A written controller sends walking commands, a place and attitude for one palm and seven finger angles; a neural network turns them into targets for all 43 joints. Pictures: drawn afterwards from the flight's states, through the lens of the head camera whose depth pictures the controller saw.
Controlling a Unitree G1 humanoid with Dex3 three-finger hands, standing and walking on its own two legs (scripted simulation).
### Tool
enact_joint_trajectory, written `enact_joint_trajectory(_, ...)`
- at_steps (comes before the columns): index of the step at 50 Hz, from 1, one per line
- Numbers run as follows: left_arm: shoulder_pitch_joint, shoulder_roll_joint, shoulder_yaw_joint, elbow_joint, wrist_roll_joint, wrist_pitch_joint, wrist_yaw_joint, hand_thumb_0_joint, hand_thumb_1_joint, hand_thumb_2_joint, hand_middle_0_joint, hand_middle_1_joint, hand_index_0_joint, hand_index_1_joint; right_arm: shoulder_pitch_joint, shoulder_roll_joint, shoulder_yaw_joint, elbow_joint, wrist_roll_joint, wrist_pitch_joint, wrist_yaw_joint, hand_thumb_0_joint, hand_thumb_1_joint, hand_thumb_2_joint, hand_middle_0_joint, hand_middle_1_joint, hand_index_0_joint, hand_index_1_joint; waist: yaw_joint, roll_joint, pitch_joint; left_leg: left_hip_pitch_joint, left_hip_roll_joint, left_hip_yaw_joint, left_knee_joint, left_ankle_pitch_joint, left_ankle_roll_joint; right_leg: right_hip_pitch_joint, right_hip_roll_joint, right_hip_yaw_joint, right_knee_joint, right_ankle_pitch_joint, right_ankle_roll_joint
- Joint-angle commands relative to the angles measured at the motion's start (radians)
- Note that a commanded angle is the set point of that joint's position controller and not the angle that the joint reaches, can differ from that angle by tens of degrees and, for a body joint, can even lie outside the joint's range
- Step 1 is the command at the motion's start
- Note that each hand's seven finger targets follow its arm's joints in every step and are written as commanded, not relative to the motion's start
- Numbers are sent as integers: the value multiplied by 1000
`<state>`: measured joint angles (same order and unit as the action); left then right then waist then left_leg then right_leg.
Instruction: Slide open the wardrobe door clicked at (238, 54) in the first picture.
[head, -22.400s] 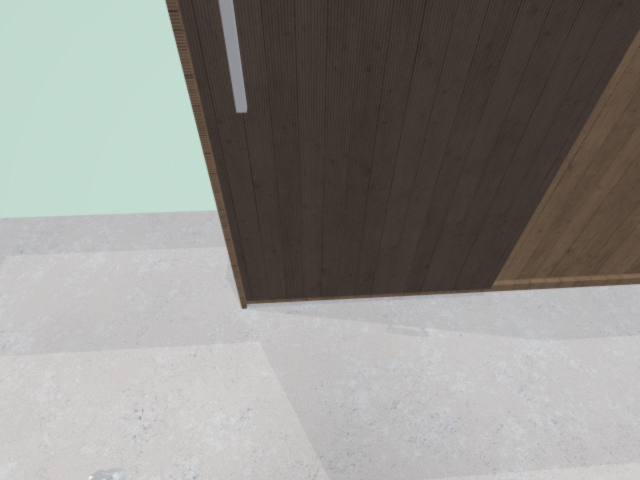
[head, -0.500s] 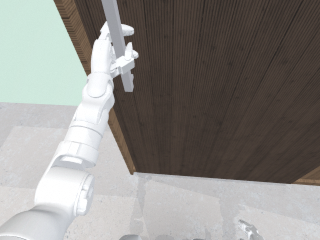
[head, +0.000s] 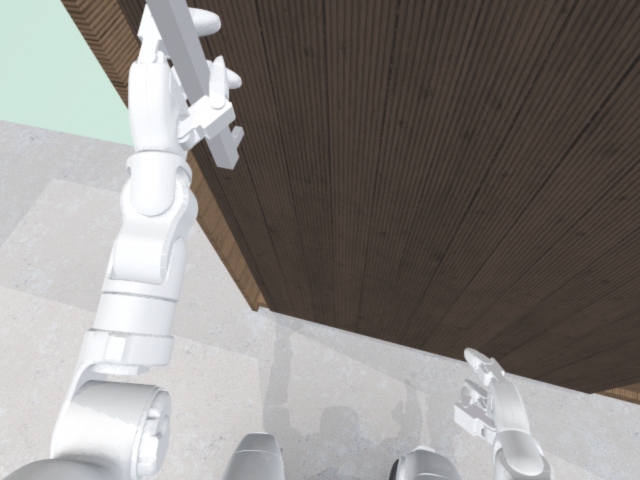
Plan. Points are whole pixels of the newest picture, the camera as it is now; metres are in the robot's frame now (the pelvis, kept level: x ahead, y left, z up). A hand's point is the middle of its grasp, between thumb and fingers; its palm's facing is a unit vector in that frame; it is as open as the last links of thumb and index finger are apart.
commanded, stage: step sideways, sliding the door along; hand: left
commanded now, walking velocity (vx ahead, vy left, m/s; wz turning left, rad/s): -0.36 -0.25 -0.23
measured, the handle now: (203, 65) +0.47 +0.19 +0.21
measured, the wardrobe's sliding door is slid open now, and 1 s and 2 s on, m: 0.05 0.28 0.56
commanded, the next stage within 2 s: none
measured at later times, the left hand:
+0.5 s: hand (316, 119) +0.42 +0.06 +0.19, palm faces +0.22 -0.97 -0.06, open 6.3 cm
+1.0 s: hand (462, 147) +0.39 -0.07 +0.19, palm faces +0.11 -0.99 -0.03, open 6.5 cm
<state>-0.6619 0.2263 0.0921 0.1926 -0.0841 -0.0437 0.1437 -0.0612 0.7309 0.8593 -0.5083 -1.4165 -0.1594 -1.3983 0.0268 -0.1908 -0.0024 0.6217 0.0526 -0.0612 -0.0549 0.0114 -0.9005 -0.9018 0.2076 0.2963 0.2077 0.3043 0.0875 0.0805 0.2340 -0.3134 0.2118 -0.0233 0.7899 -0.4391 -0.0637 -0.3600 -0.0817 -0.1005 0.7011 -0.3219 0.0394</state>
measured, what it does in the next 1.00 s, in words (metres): steps to the right: left foot, then left foot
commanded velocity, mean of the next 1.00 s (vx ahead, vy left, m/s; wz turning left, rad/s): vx -0.35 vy -0.25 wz -0.23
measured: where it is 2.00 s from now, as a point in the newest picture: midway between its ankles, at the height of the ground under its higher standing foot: outside the picture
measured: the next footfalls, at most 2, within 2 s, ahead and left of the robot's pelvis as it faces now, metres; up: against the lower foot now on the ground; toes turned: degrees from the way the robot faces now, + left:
left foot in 0.02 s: +0.01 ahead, +0.19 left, +0.00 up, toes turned +7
left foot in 0.44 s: +0.01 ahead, +0.05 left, +0.00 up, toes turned +11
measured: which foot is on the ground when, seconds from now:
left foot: up 0.00-0.00, down 0.02-0.26, up 0.28-0.42, down 0.44-0.74, up 0.76-0.88, down 0.90-1.00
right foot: down 0.00-0.42, up 0.44-0.68, down 0.70-0.90, up 0.92-1.00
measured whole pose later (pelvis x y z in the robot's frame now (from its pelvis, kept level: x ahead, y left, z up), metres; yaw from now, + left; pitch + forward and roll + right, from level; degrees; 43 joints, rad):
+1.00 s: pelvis +0.05 -0.18 +0.02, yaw -4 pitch +0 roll -1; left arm -0.21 0.11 -0.04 -0.36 0.02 -0.10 0.16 -0.02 0.75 0.80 -0.46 -1.43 -0.18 -1.28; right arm 0.03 -0.20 -0.03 0.55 0.00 -0.08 0.03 0.01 -0.91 -0.90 0.20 0.30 0.22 0.31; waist 0.12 0.01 0.27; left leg -0.22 0.13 0.10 0.59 -0.36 -0.05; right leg -0.51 0.02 -0.01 0.94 -0.41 0.01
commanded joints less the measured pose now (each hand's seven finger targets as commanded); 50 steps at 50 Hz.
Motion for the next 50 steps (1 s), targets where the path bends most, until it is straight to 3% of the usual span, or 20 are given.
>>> enact_joint_trajectory(1,-426,-59,-251,-552,33,-163,-86,0,900,900,-450,-1400,-450,-1400,6,-91,-45,-126,-5,-61,-26,0,-900,-900,200,300,200,300,-130,-175,-699,347,32,81,-260,756,63,254,-64,55,121,1147,-36)
enact_joint_trajectory(2,-411,-90,-259,-558,30,-173,-103,0,900,900,-450,-1400,-450,-1400,10,-137,-75,-149,-16,-49,2,0,-900,-900,200,300,200,300,-123,-3,-726,642,211,-95,-257,1378,162,-64,42,52,214,339,13)
enact_joint_trajectory(3,-487,-110,-269,-603,39,-201,-109,0,900,900,-450,-1400,-450,-1400,-4,-121,-70,-164,-16,-51,33,0,-900,-900,200,300,200,300,-122,214,-681,721,288,-103,-211,1591,210,-208,58,85,243,-180,-10)
enact_joint_trajectory(4,-500,-102,-255,-575,57,-211,-105,0,900,900,-450,-1400,-450,-1400,-3,-100,-63,-161,-20,-56,53,0,-900,-900,200,300,200,300,-109,267,-637,714,258,-37,-186,1493,198,-229,43,104,220,-214,-27)
enact_joint_trajectory(11,-288,-48,-233,-545,58,-194,-97,0,900,900,-450,-1400,-450,-1400,-34,-84,-35,-213,2,-94,48,0,-900,-900,200,300,200,300,-96,81,-508,344,99,164,-85,759,75,160,37,49,-155,502,-10)
enact_joint_trajectory(14,-138,42,-178,-622,67,-186,-88,0,900,900,-450,-1400,-450,-1400,-41,-69,-47,-206,-13,-95,23,0,-900,-900,200,300,200,300,-40,-381,-586,-66,-172,94,274,-271,1,442,-194,399,-177,1525,-139)
enact_joint_trajectory(16,-151,3,-198,-791,61,-197,-68,0,900,900,-450,-1400,-450,-1400,-26,-34,-10,-172,-16,-113,23,0,-900,-900,200,300,200,300,-76,-302,-619,-156,-144,21,140,-257,9,606,-221,371,-98,1610,-195)
enact_joint_trajectory(19,-139,-22,-227,-816,62,-240,-58,0,900,900,-450,-1400,-450,-1400,-7,-64,-29,-153,-27,-79,32,0,-900,-900,200,300,200,300,-112,-270,-664,174,-56,70,-203,218,15,419,-131,240,-5,1360,-145)
enact_joint_trajectory(20,-146,-28,-258,-838,52,-252,-65,0,900,900,-450,-1400,-450,-1400,-15,-93,-42,-164,-21,-68,33,0,-900,-900,200,300,200,300,-122,-149,-674,437,79,3,-318,674,61,171,-64,178,65,951,-80)
enact_joint_trajectory(21,-108,-75,-286,-805,48,-249,-86,0,900,900,-450,-1400,-450,-1400,-33,-121,-65,-197,-26,-63,53,0,-900,-900,200,300,200,300,-86,78,-688,696,292,-157,-319,1323,171,-152,40,134,205,102,-20)
enact_joint_trajectory(23,-218,-121,-301,-779,88,-244,-91,0,900,900,-450,-1400,-450,-1400,-33,-132,-69,-234,-27,-76,94,0,-900,-900,200,300,200,300,-79,157,-569,716,305,-17,-296,1480,193,-302,85,154,343,-249,-23)
enact_joint_trajectory(33,-59,-87,-293,-829,89,-238,-99,0,900,900,-450,-1400,-450,-1400,-40,-67,-27,-229,-35,-139,86,0,-900,-900,200,300,200,300,-90,188,-514,571,148,213,-95,1202,87,25,124,-39,-155,268,0)
enact_joint_trajectory(35,-9,-33,-266,-869,95,-234,-91,0,900,900,-450,-1400,-450,-1400,-55,-59,-17,-220,-18,-133,79,0,-900,-900,200,300,200,300,-86,5,-533,353,63,213,61,799,59,235,14,59,-210,811,-26)
enact_joint_trajectory(37,153,8,-225,-889,80,-209,-72,0,900,900,-450,-1400,-450,-1400,-67,-39,-20,-217,-26,-128,58,0,-900,-900,200,300,200,300,-39,-329,-587,10,-169,106,265,-265,-5,404,-222,419,-197,1586,-174)
enact_joint_trajectory(38,203,15,-217,-942,74,-203,-65,0,900,900,-450,-1400,-450,-1400,-64,-30,-20,-211,-37,-127,49,0,-900,-900,200,300,200,300,-26,-398,-610,-49,-165,19,297,-346,12,444,-248,439,-183,1575,-181)
enact_joint_trajectory(40,132,-14,-228,-1085,68,-225,-39,0,900,900,-450,-1400,-450,-1400,-66,-16,7,-149,-38,-122,55,0,-900,-900,200,300,200,300,-80,-277,-648,-116,-140,-2,121,-261,7,585,-247,398,-132,1583,-217)
enact_joint_trajectory(43,137,-43,-278,-1052,80,-249,-48,0,900,900,-450,-1400,-450,-1400,-50,-40,-12,-156,-42,-65,62,0,-900,-900,200,300,200,300,-116,-259,-690,258,-86,86,-204,226,11,313,-125,197,-72,1177,-122)
enact_joint_trajectory(45,135,-85,-341,-1045,67,-251,-78,0,900,900,-450,-1400,-450,-1400,-77,-110,-39,-231,-39,-58,70,0,-900,-900,200,300,200,300,-93,107,-670,586,284,-187,-337,1094,168,-131,31,117,159,124,-4)
enact_joint_trajectory(46,135,-167,-384,-921,89,-237,-84,0,900,900,-450,-1400,-450,-1400,-82,-115,-46,-245,-46,-64,90,0,-900,-900,200,300,200,300,-74,153,-602,580,303,-121,-327,1301,223,-207,69,156,297,-208,-17)
enact_joint_trajectory(50,6,-185,-391,-862,124,-225,-80,0,900,900,-450,-1400,-450,-1400,-46,-102,-48,-239,-46,-104,98,0,-900,-900,200,300,200,300,-94,157,-515,619,234,17,-287,1281,178,-275,56,108,307,-137,-20)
